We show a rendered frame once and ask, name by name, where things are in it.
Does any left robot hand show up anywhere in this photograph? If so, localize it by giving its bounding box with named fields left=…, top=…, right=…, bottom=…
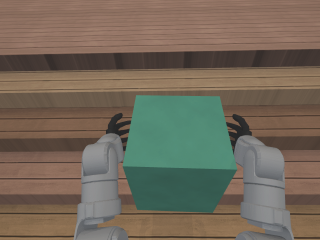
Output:
left=106, top=113, right=131, bottom=151

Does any carton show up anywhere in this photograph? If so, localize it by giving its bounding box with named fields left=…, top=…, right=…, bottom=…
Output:
left=122, top=95, right=238, bottom=213

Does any right robot hand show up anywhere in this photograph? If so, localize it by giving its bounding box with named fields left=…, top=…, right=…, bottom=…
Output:
left=226, top=114, right=252, bottom=154

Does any robot right forearm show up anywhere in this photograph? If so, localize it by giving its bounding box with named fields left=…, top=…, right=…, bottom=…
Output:
left=234, top=135, right=294, bottom=240

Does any left robot upper arm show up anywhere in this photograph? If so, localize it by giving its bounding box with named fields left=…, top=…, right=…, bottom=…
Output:
left=76, top=226, right=129, bottom=240

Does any robot left forearm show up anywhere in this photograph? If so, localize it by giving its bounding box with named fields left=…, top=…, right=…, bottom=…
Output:
left=73, top=133, right=125, bottom=240

